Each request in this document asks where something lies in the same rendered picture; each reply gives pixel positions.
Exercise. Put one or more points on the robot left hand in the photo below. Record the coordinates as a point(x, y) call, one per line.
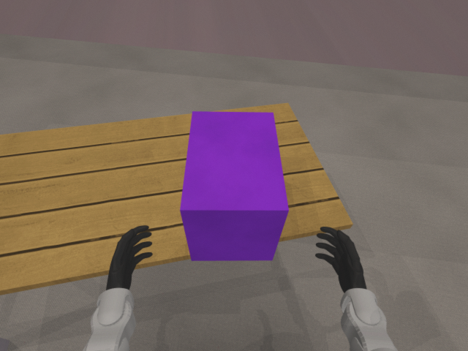
point(124, 260)

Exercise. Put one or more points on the table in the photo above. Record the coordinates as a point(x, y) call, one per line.
point(67, 195)

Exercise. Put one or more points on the robot right hand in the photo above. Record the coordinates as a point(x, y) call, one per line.
point(346, 262)

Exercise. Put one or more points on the right robot forearm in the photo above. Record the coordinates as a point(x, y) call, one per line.
point(363, 322)

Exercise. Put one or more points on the carton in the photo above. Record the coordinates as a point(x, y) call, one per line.
point(234, 201)

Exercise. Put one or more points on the left robot forearm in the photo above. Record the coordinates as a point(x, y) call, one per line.
point(113, 321)

